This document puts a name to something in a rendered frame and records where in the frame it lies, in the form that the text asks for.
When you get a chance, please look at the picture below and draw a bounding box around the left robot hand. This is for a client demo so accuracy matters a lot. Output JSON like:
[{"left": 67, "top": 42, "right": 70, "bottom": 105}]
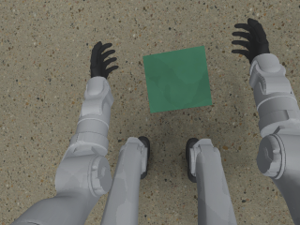
[{"left": 90, "top": 41, "right": 119, "bottom": 80}]

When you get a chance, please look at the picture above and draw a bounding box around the left robot shin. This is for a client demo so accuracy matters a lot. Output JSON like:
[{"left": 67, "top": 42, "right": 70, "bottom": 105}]
[{"left": 118, "top": 137, "right": 144, "bottom": 173}]

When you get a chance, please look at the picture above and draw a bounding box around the left robot forearm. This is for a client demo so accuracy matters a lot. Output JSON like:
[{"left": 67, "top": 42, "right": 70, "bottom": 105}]
[{"left": 54, "top": 76, "right": 114, "bottom": 191}]

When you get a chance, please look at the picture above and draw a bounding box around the right robot hand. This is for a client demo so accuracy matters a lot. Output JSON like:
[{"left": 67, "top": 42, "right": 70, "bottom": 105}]
[{"left": 232, "top": 18, "right": 270, "bottom": 64}]

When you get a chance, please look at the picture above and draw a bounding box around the carton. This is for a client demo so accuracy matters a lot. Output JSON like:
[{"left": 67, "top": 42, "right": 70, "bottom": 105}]
[{"left": 142, "top": 45, "right": 213, "bottom": 113}]

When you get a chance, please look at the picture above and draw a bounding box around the right robot forearm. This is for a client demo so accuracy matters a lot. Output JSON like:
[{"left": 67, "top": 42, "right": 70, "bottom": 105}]
[{"left": 248, "top": 53, "right": 300, "bottom": 137}]

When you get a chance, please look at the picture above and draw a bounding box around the right robot upper arm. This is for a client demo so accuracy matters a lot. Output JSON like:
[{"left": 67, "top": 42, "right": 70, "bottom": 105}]
[{"left": 256, "top": 133, "right": 300, "bottom": 225}]

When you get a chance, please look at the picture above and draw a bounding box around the robot left thigh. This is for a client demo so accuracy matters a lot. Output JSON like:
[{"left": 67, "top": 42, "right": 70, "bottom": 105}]
[{"left": 100, "top": 142, "right": 148, "bottom": 225}]

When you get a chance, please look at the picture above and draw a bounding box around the left robot upper arm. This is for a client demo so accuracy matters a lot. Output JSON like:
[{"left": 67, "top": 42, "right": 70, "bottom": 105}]
[{"left": 9, "top": 154, "right": 113, "bottom": 225}]

